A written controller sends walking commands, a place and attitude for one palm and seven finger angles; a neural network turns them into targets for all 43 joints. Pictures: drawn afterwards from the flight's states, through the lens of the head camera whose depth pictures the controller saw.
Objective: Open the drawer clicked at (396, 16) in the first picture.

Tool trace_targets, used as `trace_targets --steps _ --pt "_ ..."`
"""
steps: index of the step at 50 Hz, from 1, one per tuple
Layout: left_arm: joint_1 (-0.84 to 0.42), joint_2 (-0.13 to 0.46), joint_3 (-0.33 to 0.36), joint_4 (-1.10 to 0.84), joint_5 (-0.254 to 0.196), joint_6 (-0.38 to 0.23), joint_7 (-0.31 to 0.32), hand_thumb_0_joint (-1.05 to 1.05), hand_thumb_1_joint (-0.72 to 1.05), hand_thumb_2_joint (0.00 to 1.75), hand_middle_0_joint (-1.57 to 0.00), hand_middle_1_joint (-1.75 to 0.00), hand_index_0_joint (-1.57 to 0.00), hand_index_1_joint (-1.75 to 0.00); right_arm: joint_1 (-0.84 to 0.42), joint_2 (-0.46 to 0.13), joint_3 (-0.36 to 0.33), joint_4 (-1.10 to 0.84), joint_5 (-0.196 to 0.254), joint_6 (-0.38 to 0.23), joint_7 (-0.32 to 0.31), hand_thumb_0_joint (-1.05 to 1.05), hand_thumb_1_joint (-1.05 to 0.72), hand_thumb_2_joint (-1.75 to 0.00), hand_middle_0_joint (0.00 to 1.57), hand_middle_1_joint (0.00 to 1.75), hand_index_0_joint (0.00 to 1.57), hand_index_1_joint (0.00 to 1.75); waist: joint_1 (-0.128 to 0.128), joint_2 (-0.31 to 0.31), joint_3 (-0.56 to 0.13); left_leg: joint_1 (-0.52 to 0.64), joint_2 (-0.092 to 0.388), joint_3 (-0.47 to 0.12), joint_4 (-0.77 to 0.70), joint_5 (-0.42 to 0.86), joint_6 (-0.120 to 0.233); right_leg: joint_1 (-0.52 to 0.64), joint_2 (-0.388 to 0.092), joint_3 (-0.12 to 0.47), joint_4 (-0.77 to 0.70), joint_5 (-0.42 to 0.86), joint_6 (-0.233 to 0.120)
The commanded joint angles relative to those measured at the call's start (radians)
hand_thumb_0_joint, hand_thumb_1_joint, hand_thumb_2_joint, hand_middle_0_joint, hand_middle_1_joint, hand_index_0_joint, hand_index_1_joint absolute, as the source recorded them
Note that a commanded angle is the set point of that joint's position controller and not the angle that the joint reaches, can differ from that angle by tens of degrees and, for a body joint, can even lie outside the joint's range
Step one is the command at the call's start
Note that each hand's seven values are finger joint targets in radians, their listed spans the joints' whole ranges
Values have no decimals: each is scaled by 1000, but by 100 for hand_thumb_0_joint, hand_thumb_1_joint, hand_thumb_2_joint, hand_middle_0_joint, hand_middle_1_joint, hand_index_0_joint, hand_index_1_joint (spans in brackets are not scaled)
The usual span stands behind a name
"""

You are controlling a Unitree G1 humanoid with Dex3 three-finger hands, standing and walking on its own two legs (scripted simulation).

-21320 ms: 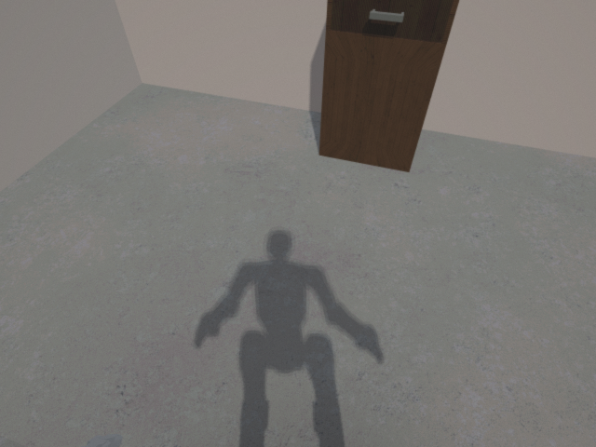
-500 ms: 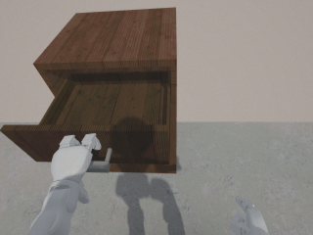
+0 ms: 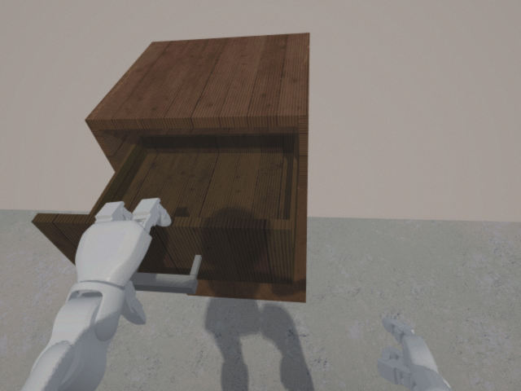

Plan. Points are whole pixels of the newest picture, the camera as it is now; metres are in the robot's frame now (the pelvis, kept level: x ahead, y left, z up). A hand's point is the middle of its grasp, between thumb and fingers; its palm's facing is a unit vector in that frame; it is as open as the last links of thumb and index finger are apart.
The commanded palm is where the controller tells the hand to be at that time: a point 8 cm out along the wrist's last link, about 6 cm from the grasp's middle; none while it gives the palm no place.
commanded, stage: lift the hand off the handle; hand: left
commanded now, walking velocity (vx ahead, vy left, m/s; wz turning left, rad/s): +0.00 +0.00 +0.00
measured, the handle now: (163, 271) +0.30 +0.24 -0.01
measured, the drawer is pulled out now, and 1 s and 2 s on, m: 0.27 0.27 0.27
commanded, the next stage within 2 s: draw the hand back to the body in 0.36 s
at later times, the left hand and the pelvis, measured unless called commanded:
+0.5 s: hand (130, 244) +0.26 +0.23 +0.13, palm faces +0.09 -0.07 -0.99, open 13.9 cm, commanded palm +0.21 +0.23 +0.19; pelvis -0.01 +0.00 +0.00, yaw +0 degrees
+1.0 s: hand (103, 266) +0.22 +0.25 +0.13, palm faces +0.09 -0.06 -0.99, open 13.9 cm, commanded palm +0.18 +0.25 +0.18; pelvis -0.01 +0.00 +0.00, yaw +0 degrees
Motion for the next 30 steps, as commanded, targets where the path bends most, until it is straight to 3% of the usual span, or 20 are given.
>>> trace_targets --steps 1,4,5,6,7,9,10,11,13,14,15,17,19,20,21,23,25,26,29,30 --pt "-244 188 129 -225 -7 6 11 0 -50 30 -30 -120 -30 -120 -173 -85 -27 -160 4 -35 -2 0 -90 -90 20 30 20 30 -9 -71 -174 -50 -10 -26 -66 315 2 197 3 58 -61 237 1" --pt "-253 220 158 -269 -9 14 -7 0 -50 30 -30 -120 -30 -120 -200 -87 -21 -179 10 -39 5 0 -90 -90 20 30 20 30 2 -54 -198 -34 -5 -36 -71 330 1 220 7 64 -62 243 -1" --pt "-248 183 119 -281 -6 11 -16 0 -50 30 -30 -120 -30 -120 -188 -81 -15 -178 4 -42 9 0 -90 -90 20 30 20 30 6 -60 -226 -26 -9 -29 -70 352 4 237 -4 50 -56 253 0" --pt "-241 215 147 -267 -19 13 -21 0 -50 30 -30 -120 -30 -120 -185 -86 -22 -166 8 -33 8 0 -90 -90 20 30 20 30 -2 -65 -184 -33 -7 -31 -81 350 0 228 4 54 -68 257 -1" --pt "-248 185 115 -267 -14 18 -31 0 -50 30 -30 -120 -30 -120 -187 -88 -18 -171 6 -33 11 0 -90 -90 20 30 20 30 1 -74 -185 -32 -10 -26 -80 347 3 222 0 49 -68 256 3" --pt "-285 215 144 -301 -25 26 -40 0 -50 30 -30 -120 -30 -120 -216 -87 -15 -182 16 -35 17 0 -90 -90 20 30 20 30 -1 -58 -178 -31 0 -38 -90 327 -2 223 8 56 -73 232 1" --pt "-287 182 108 -289 -17 29 -48 0 -50 30 -30 -120 -30 -120 -199 -81 -8 -179 10 -38 20 0 -90 -90 20 30 20 30 4 -76 -196 -28 -5 -31 -90 336 4 234 -2 44 -70 226 1" --pt "-304 217 132 -261 -26 34 -52 0 -50 30 -30 -120 -30 -120 -194 -87 -15 -162 14 -27 16 0 -90 -90 20 30 20 30 -9 -85 -164 -33 -5 -31 -99 323 2 224 4 50 -85 224 2" --pt "-353 253 156 -244 -16 46 -61 0 -50 30 -30 -120 -30 -120 -202 -94 -9 -165 16 -24 15 0 -90 -90 20 30 20 30 -1 -76 -154 -47 -4 -29 -110 296 1 226 1 54 -91 197 3" --pt "-346 249 166 -243 -29 55 -65 0 -50 30 -30 -120 -30 -120 -223 -93 -6 -174 23 -27 17 0 -90 -90 20 30 20 30 1 -55 -166 -45 1 -36 -107 289 -1 234 7 62 -87 192 2" --pt "-327 205 125 -226 -25 56 -76 0 -50 30 -30 -120 -30 -120 -206 -83 -2 -173 19 -30 22 0 -90 -90 20 30 20 30 5 -85 -176 -46 -6 -26 -103 298 3 245 -4 52 -84 191 3" --pt "-314 214 130 -193 -40 58 -92 0 -50 30 -30 -120 -30 -120 -199 -95 -9 -172 22 -21 18 0 -90 -90 20 30 20 30 -1 -114 -143 -61 -6 -21 -112 269 5 234 -2 53 -94 177 9" --pt "-329 248 166 -205 -49 55 -97 0 -50 30 -30 -120 -30 -120 -221 -98 -6 -182 30 -24 18 0 -90 -90 20 30 20 30 -4 -81 -155 -65 0 -28 -109 247 4 235 6 66 -94 158 8" --pt "-340 210 124 -223 -42 44 -103 0 -50 30 -30 -120 -30 -120 -205 -90 0 -186 22 -30 20 0 -90 -90 20 30 20 30 2 -87 -186 -61 -8 -22 -103 259 7 255 -7 58 -86 164 8" --pt "-335 262 171 -206 -47 36 -100 0 -50 30 -30 -120 -30 -120 -193 -98 -11 -170 22 -24 15 0 -90 -90 20 30 20 30 -7 -90 -162 -61 -6 -23 -108 257 7 242 0 63 -95 171 7" --pt "-333 279 192 -228 -42 18 -95 0 -50 30 -30 -120 -30 -120 -191 -101 -11 -180 17 -29 13 0 -90 -90 20 30 20 30 2 -89 -181 -67 -11 -23 -101 270 8 254 -3 66 -87 193 8" --pt "-307 245 177 -273 -51 -4 -91 0 -50 30 -30 -120 -30 -120 -188 -89 -8 -193 14 -45 19 0 -90 -90 20 30 20 30 9 -62 -225 -50 -13 -23 -87 289 10 272 -9 66 -77 205 7" --pt "-265 295 230 -252 -64 -10 -83 0 -50 30 -30 -120 -30 -120 -178 -98 -19 -176 15 -40 15 0 -90 -90 20 30 20 30 5 -58 -190 -56 -11 -26 -94 287 7 261 -2 71 -84 214 5" --pt "-231 331 288 -240 -78 -17 -70 0 -50 30 -30 -120 -30 -120 -189 -105 -16 -182 20 -49 15 0 -90 -90 20 30 20 30 9 -80 -161 -78 -7 -28 -82 253 4 241 -2 88 -88 185 8" --pt "-237 294 252 -245 -69 -22 -69 0 -50 30 -30 -120 -30 -120 -178 -99 -12 -184 15 -51 18 0 -90 -90 20 30 20 30 9 -82 -171 -82 -12 -23 -81 256 6 240 -11 76 -83 172 8"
